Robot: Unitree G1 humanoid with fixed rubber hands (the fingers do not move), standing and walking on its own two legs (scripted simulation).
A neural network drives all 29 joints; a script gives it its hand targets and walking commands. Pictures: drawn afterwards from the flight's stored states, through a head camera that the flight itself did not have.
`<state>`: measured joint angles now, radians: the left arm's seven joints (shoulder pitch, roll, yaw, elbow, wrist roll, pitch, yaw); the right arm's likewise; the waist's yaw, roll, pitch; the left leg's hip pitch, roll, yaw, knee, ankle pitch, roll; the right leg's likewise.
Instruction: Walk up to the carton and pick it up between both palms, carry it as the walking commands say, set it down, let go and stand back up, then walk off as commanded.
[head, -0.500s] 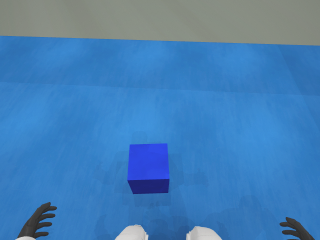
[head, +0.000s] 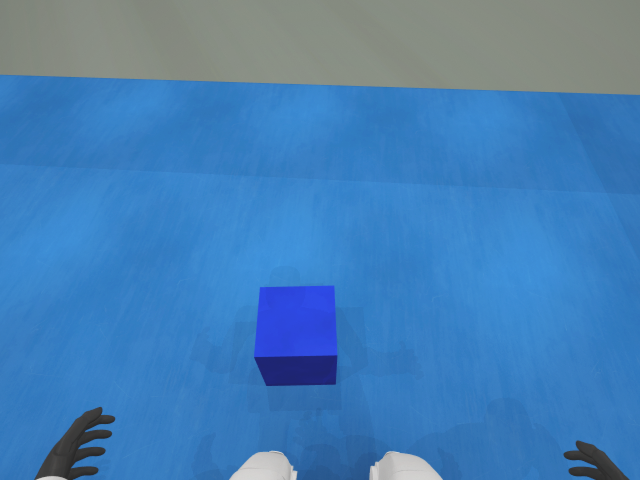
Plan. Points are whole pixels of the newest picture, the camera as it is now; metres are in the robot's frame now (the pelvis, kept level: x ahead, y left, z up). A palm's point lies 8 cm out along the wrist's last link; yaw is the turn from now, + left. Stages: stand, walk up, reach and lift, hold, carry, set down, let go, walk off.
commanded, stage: walk up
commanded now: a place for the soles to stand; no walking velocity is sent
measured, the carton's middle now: (299, 337) +0.52 +0.10 -0.62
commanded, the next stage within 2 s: none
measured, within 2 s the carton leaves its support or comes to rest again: neither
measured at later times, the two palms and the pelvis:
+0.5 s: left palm out of the picture +0.12 +0.32 -0.07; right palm out of the picture +0.07 -0.34 -0.08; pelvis -0.02 +0.00 -0.01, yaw +0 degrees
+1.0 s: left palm out of the picture +0.10 +0.35 -0.07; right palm out of the picture +0.06 -0.32 -0.07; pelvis -0.03 +0.01 +0.00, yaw +1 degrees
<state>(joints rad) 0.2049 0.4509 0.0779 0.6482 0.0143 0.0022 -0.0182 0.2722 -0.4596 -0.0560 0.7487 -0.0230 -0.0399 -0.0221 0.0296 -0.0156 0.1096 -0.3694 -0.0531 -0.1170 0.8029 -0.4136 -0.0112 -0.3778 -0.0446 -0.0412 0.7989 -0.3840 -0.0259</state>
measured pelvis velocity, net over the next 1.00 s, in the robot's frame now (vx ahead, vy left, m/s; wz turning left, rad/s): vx -0.03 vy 0.01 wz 0.02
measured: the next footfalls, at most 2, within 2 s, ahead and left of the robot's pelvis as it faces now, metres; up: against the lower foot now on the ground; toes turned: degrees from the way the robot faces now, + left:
none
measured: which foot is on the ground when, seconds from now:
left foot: down 0.00-1.00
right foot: down 0.00-1.00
